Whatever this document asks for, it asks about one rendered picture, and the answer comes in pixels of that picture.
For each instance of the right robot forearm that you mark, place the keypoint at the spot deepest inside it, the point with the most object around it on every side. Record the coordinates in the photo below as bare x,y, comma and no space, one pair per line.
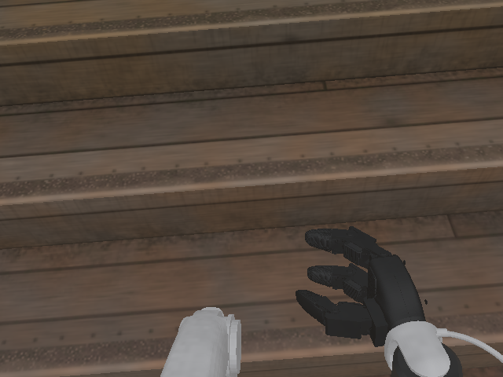
413,349

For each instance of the robot right hand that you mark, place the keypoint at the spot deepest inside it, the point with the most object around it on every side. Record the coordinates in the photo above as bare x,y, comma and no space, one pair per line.
387,292

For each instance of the left robot thigh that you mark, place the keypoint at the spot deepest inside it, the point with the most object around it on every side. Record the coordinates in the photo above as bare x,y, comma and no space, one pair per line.
207,345

